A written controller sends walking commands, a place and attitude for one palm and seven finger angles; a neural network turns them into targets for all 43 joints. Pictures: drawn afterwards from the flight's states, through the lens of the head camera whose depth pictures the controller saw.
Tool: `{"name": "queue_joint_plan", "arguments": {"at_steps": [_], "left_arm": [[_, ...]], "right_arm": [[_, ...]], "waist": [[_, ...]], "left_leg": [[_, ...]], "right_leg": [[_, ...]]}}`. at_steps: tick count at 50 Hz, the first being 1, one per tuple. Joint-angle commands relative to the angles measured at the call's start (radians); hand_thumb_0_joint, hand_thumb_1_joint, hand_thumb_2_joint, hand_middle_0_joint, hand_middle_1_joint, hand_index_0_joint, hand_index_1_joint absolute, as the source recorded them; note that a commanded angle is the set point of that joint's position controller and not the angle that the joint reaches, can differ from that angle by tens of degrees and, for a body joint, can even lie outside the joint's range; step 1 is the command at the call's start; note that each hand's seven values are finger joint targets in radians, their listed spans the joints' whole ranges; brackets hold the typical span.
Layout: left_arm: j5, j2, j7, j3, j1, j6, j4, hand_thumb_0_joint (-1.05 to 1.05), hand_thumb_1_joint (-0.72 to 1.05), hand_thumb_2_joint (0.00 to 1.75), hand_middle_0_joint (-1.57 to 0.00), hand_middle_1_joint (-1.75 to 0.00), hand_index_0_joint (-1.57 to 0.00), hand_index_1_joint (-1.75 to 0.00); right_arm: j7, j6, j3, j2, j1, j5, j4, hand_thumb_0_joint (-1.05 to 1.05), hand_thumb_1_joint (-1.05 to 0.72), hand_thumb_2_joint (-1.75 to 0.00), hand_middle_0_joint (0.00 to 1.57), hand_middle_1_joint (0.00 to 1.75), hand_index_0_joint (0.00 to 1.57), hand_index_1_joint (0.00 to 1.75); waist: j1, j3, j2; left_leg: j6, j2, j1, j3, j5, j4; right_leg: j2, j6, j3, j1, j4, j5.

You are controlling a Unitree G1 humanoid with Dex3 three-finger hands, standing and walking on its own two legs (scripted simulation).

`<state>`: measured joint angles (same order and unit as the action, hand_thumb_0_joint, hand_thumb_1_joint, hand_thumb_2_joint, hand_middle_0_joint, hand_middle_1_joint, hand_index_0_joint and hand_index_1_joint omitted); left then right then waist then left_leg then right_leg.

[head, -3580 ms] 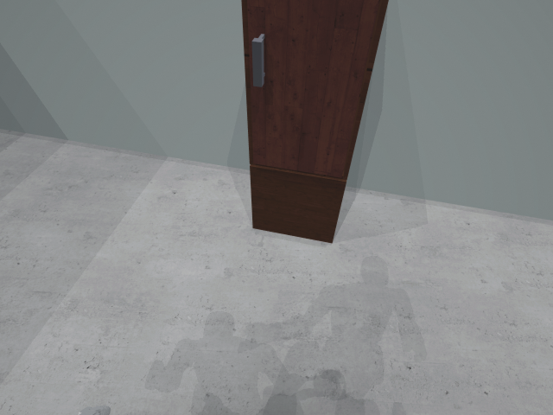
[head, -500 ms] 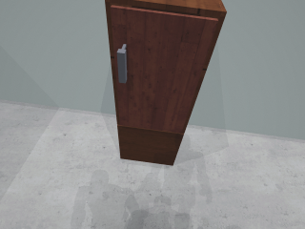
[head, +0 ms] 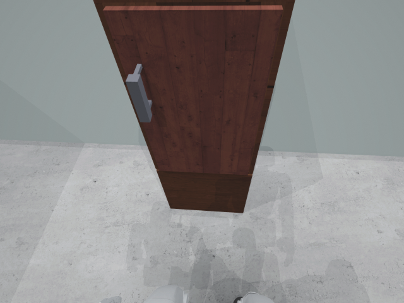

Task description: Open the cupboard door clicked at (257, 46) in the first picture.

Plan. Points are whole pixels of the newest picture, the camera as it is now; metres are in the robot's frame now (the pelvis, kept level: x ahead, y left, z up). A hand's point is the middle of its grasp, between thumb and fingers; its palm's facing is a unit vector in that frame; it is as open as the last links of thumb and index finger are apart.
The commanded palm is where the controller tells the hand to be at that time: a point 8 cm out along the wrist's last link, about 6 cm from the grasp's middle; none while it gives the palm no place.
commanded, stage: come to a stop and stand still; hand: left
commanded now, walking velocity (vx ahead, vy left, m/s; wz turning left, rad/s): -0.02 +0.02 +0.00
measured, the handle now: (142, 93) +0.55 +0.17 +0.08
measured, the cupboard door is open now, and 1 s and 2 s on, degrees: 0 0 0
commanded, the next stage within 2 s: look again from close up in 0.96 s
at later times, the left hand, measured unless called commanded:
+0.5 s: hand out of the picture -0.05 +0.24 -0.17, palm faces +0.02 -0.98 -0.22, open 7.4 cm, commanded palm none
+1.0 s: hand out of the picture -0.09 +0.18 -0.16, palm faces +0.01 -0.99 -0.14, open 7.4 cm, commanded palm none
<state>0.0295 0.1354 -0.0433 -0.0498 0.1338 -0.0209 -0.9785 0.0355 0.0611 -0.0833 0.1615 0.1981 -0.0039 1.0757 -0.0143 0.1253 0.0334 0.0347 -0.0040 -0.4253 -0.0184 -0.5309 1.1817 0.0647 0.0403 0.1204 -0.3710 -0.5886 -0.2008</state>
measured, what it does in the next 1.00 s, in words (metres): steps on the spot: left foot, then right foot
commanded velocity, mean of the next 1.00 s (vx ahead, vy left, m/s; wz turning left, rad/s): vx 0.00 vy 0.00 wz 0.00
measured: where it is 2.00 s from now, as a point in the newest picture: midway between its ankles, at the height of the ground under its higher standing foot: outside the picture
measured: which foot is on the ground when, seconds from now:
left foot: up 0.00-0.18, down 0.20-1.00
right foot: down 0.00-0.20, up 0.22-0.48, down 0.50-1.00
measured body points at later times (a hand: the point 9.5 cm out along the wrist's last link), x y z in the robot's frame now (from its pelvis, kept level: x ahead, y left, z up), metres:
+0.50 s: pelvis -0.04 +0.05 +0.01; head -0.03 +0.05 +0.46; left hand -0.05 +0.29 -0.15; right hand -0.03 -0.18 -0.15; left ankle -0.05 +0.15 -0.73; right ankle -0.08 -0.08 -0.73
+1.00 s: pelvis -0.07 +0.03 +0.02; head -0.07 +0.04 +0.46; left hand -0.08 +0.24 -0.15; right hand -0.12 -0.17 -0.15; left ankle -0.05 +0.15 -0.73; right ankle -0.08 -0.08 -0.73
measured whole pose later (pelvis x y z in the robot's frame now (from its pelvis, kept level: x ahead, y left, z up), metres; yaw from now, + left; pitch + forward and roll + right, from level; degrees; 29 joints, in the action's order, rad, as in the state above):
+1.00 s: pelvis -0.07 +0.03 +0.02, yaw -2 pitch -1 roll +0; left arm 0.01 0.10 -0.03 0.00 0.32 -0.01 -1.14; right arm 0.04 0.00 -0.01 0.11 0.34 -0.01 1.18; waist -0.01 0.01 -0.01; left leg -0.01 0.01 -0.19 -0.07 -0.19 0.41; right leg 0.00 0.01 0.02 -0.18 -0.43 -0.23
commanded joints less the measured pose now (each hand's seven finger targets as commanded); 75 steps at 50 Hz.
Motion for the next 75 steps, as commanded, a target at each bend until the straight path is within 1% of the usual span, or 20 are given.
{"name": "queue_joint_plan", "arguments": {"at_steps": [1,5,8,9,10,11,14,16,19,22,26,28,41,52,53,54,55,58,65,75], "left_arm": [[0.007,0.196,-0.018,-0.044,0.042,0.006,0.061,0.00,0.90,0.90,-0.20,-0.30,-0.20,-0.30],[0.011,0.222,-0.001,-0.051,0.060,-0.002,0.059,0.00,0.90,0.90,-0.20,-0.30,-0.20,-0.30],[-0.001,0.217,0.006,-0.050,0.039,-0.013,0.061,0.00,0.90,0.90,-0.20,-0.30,-0.20,-0.30],[-0.010,0.179,0.011,-0.039,0.041,-0.019,0.067,0.00,0.90,0.90,-0.20,-0.30,-0.20,-0.30],[-0.019,0.120,0.017,-0.030,0.051,-0.025,0.083,0.00,0.90,0.90,-0.20,-0.30,-0.20,-0.30],[-0.012,0.119,0.017,-0.025,0.024,-0.031,0.094,0.00,0.90,0.90,-0.20,-0.30,-0.20,-0.30],[-0.001,0.131,0.026,-0.038,0.118,-0.032,0.026,0.00,0.90,0.90,-0.20,-0.30,-0.20,-0.30],[-0.007,0.121,0.027,-0.024,0.148,-0.018,-0.001,0.00,0.90,0.90,-0.20,-0.30,-0.20,-0.30],[-0.014,0.099,0.021,0.002,0.102,-0.005,-0.002,0.00,0.90,0.90,-0.20,-0.30,-0.20,-0.30],[-0.020,0.091,0.015,0.014,0.137,0.010,-0.044,0.00,0.90,0.90,-0.20,-0.30,-0.20,-0.30],[-0.020,0.132,0.002,0.023,0.185,0.035,-0.113,0.00,0.90,0.90,-0.20,-0.30,-0.20,-0.30],[-0.022,0.111,0.002,0.031,0.182,0.035,-0.125,0.00,0.90,0.90,-0.20,-0.30,-0.20,-0.30],[-0.021,0.082,0.001,0.031,0.229,0.025,-0.142,0.00,0.90,0.90,-0.20,-0.30,-0.20,-0.30],[-0.022,0.055,0.002,0.034,0.252,0.035,-0.145,0.00,0.90,0.90,-0.20,-0.30,-0.20,-0.30],[-0.004,0.099,-0.033,0.044,0.316,0.063,-0.163,0.00,0.90,0.90,-0.20,-0.30,-0.20,-0.30],[-0.011,0.136,-0.023,0.038,0.258,0.071,-0.110,0.00,0.90,0.90,-0.20,-0.30,-0.20,-0.30],[-0.012,0.133,-0.016,0.037,0.215,0.071,-0.087,0.00,0.90,0.90,-0.20,-0.30,-0.20,-0.30],[-0.015,0.098,-0.006,0.038,0.215,0.068,-0.070,0.00,0.90,0.90,-0.20,-0.30,-0.20,-0.30],[-0.013,0.079,0.001,0.045,0.240,0.056,-0.075,0.00,0.90,0.90,-0.20,-0.30,-0.20,-0.30],[-0.014,0.124,0.001,0.035,0.212,0.052,-0.070,0.00,0.90,0.90,-0.20,-0.30,-0.20,-0.30]], "right_arm": [[-0.014,-0.004,0.004,0.032,0.099,-0.009,-0.052,0.00,-0.90,-0.90,0.20,0.30,0.20,0.30],[-0.019,-0.024,0.012,0.047,0.093,-0.010,-0.080,0.00,-0.90,-0.90,0.20,0.30,0.20,0.30],[-0.018,-0.040,0.018,0.054,0.189,-0.010,-0.060,0.00,-0.90,-0.90,0.20,0.30,0.20,0.30],[-0.018,-0.047,0.017,0.088,0.200,-0.013,-0.063,0.00,-0.90,-0.90,0.20,0.30,0.20,0.30],[-0.018,-0.051,0.005,0.162,0.159,-0.025,-0.093,0.00,-0.90,-0.90,0.20,0.30,0.20,0.30],[-0.012,-0.050,0.006,0.197,0.057,-0.027,-0.141,0.00,-0.90,-0.90,0.20,0.30,0.20,0.30],[0.008,-0.062,0.031,0.145,-0.062,-0.027,-0.145,0.00,-0.90,-0.90,0.20,0.30,0.20,0.30],[0.011,-0.073,0.035,0.129,-0.024,-0.017,-0.123,0.00,-0.90,-0.90,0.20,0.30,0.20,0.30],[0.016,-0.078,0.034,0.129,0.077,-0.016,-0.070,0.00,-0.90,-0.90,0.20,0.30,0.20,0.30],[0.013,-0.080,0.029,0.134,0.119,-0.007,-0.028,0.00,-0.90,-0.90,0.20,0.30,0.20,0.30],[0.003,-0.082,0.047,0.073,0.114,0.008,-0.004,0.00,-0.90,-0.90,0.20,0.30,0.20,0.30],[0.004,-0.075,0.050,0.083,0.112,0.002,0.018,0.00,-0.90,-0.90,0.20,0.30,0.20,0.30],[-0.001,-0.067,0.064,0.040,0.165,-0.006,0.078,0.00,-0.90,-0.90,0.20,0.30,0.20,0.30],[0.005,-0.081,0.065,0.027,0.195,-0.005,0.078,0.00,-0.90,-0.90,0.20,0.30,0.20,0.30],[-0.013,-0.094,0.070,0.073,0.057,-0.003,-0.005,0.00,-0.90,-0.90,0.20,0.30,0.20,0.30],[-0.019,-0.077,0.069,0.022,0.139,-0.006,-0.030,0.00,-0.90,-0.90,0.20,0.30,0.20,0.30],[-0.025,-0.073,0.068,0.032,0.187,-0.013,-0.019,0.00,-0.90,-0.90,0.20,0.30,0.20,0.30],[-0.023,-0.084,0.071,0.037,0.210,-0.019,-0.037,0.00,-0.90,-0.90,0.20,0.30,0.20,0.30],[-0.013,-0.101,0.070,0.080,0.164,-0.011,-0.052,0.00,-0.90,-0.90,0.20,0.30,0.20,0.30],[-0.007,-0.108,0.073,0.107,0.133,-0.010,-0.024,0.00,-0.90,-0.90,0.20,0.30,0.20,0.30]], "waist": [[0.016,-0.194,-0.193],[0.030,-0.189,-0.220],[-0.016,-0.181,-0.177],[-0.019,-0.144,-0.063],[-0.010,-0.076,0.205],[-0.003,-0.001,0.266],[0.067,-0.014,0.143],[0.057,-0.067,0.098],[0.005,-0.116,0.121],[0.007,-0.150,0.081],[-0.002,-0.159,-0.073],[-0.002,-0.124,-0.152],[0.013,0.007,-0.050],[0.012,-0.041,-0.029],[0.063,0.013,-0.047],[-0.016,-0.069,-0.040],[-0.034,-0.078,-0.052],[-0.022,-0.068,0.044],[0.012,-0.034,-0.052],[0.015,-0.080,-0.042]], "left_leg": [[0.013,0.030,0.050,0.012,0.027,-0.121],[-0.005,0.019,0.103,-0.032,0.052,-0.364],[-0.019,0.014,0.290,-0.062,0.222,-0.693],[-0.037,0.069,0.313,0.028,0.203,-0.818],[-0.109,0.266,0.197,0.290,0.085,-0.970],[-0.172,0.368,-0.004,0.401,0.041,-1.066],[-0.151,0.232,0.011,0.186,0.221,-0.998],[-0.161,0.202,0.183,0.114,0.469,-0.935],[-0.191,0.233,0.353,0.136,0.723,-0.878],[-0.166,0.217,0.395,0.133,0.867,-0.811],[-0.051,0.113,0.276,0.053,0.581,-0.800],[-0.051,0.111,0.312,0.040,0.473,-0.825],[-0.053,0.096,0.213,0.042,0.236,-0.878],[-0.056,0.110,0.232,0.049,0.316,-0.869],[-0.022,0.111,0.133,0.007,0.367,-0.637],[-0.028,0.067,0.176,0.016,0.202,-0.651],[-0.036,0.063,0.194,0.016,0.212,-0.648],[-0.063,0.090,0.144,0.060,0.231,-0.743],[-0.087,0.112,0.122,0.091,0.272,-0.822],[-0.085,0.112,0.215,0.056,0.460,-0.804]], "right_leg": [[0.254,0.150,-0.208,0.105,0.227,0.403],[0.221,0.137,-0.255,0.122,0.269,0.130],[0.175,0.064,-0.227,0.016,0.235,-0.103],[0.108,0.017,-0.181,-0.062,0.150,-0.209],[-0.009,-0.047,-0.080,-0.141,-0.033,-0.268],[-0.039,-0.058,-0.099,-0.106,-0.205,-0.272],[-0.053,-0.057,-0.174,-0.060,-0.427,-0.163],[-0.042,-0.067,-0.150,-0.081,-0.364,-0.158],[-0.019,-0.077,-0.112,-0.031,-0.138,-0.223],[-0.024,-0.072,-0.092,0.106,0.133,-0.095],[0.091,-0.010,-0.190,0.259,0.195,0.327],[0.073,-0.010,-0.194,0.186,0.223,0.213],[0.035,-0.017,-0.208,0.084,0.304,-0.150],[0.033,-0.014,-0.194,0.112,0.273,-0.032],[0.084,-0.017,-0.234,0.104,0.260,0.259],[0.125,0.023,-0.293,0.072,0.306,-0.092],[0.096,0.039,-0.273,0.013,0.297,-0.290],[0.025,0.026,-0.195,0.040,0.187,-0.206],[0.009,0.000,-0.165,0.114,0.140,-0.037],[0.026,-0.010,-0.170,0.153,0.142,0.080]]}}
